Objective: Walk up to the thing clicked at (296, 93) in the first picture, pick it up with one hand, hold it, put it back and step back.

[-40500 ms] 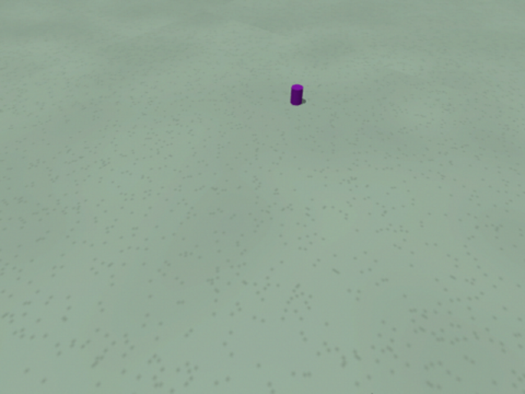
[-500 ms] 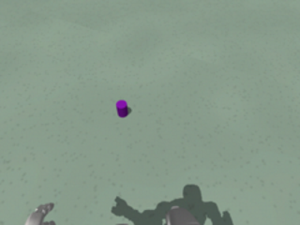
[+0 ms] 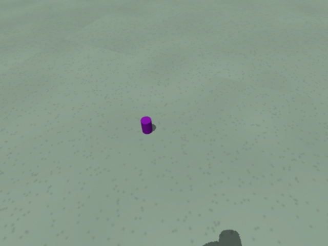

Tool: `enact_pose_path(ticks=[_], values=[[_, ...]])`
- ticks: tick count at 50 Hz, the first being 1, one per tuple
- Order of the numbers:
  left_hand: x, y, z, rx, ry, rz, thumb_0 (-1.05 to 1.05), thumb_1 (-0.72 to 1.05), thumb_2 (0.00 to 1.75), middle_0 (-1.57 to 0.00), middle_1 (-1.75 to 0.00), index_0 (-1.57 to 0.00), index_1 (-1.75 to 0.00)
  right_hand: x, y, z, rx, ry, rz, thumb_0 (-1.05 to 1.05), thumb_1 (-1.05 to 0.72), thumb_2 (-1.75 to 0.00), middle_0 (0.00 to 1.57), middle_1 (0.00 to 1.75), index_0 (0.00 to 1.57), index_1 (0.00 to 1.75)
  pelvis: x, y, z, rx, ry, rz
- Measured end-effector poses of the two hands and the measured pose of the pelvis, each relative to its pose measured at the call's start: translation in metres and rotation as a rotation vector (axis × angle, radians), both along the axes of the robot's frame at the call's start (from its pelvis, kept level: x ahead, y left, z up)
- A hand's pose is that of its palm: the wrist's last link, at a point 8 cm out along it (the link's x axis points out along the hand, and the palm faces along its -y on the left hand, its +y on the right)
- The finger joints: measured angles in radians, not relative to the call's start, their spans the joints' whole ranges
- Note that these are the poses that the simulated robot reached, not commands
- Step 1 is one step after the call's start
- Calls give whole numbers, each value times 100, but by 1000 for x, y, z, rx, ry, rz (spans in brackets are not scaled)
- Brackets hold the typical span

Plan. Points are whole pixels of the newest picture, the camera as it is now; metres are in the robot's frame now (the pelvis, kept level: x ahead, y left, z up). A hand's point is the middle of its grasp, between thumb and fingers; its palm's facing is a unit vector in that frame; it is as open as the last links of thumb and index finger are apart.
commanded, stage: step back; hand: left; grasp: from above
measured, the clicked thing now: (146, 125) +1.11 +0.24 -0.70
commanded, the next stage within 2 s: stand in 0.82 s
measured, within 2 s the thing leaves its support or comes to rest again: neither
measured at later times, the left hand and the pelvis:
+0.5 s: hand out of the picture +0.12 +0.25 -0.14, palm faces +0.01 -0.93 -0.38, open 7.4 cm; pelvis +0.03 +0.00 +0.00, yaw +0 degrees
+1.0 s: hand out of the picture +0.16 +0.27 -0.14, palm faces -0.01 -0.94 -0.34, open 7.4 cm; pelvis +0.06 +0.02 +0.02, yaw -1 degrees
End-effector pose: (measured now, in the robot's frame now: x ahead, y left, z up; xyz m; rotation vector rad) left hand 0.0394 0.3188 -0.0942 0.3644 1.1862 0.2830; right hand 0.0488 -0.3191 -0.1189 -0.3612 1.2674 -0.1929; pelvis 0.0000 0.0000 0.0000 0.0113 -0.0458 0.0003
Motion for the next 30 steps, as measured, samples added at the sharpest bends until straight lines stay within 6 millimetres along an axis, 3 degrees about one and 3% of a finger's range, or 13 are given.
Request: enact_pose_path(ticks=[6,10,14,17,22,30], values=[[-1,16,-9,-19,38,-5,1,90,90,-21,-30,-21,-30,-6,20,8,6,-42,-12,1,-90,-90,21,30,21,30,-2,12,1,14,-3,-5],[17,14,-8,-29,19,-32,1,91,90,-20,-30,-20,-30,-8,22,15,5,-66,-26,1,-90,-90,21,30,21,30,2,8,5,10,-5,-14],[40,3,-6,-32,-14,-59,1,91,90,-20,-30,-20,-30,-5,12,12,6,-65,-43,1,-90,-90,21,30,21,30,8,1,3,7,-8,-21],[54,-9,-7,-21,-49,-62,1,91,90,-20,-30,-20,-30,3,1,2,6,-55,-55,1,-90,-90,21,30,21,30,14,-7,-2,-18,-16,-18],[67,-23,-4,-37,-81,-56,0,90,90,-21,-30,-21,-30,23,0,-1,10,-44,-41,1,-90,-90,21,30,21,30,24,-9,0,-8,-11,-10],[88,-11,-13,-60,-61,-40,0,90,90,-21,-30,-21,-30,48,16,0,-2,-37,-21,1,-90,-90,20,30,21,30,41,7,-1,6,-2,-5]])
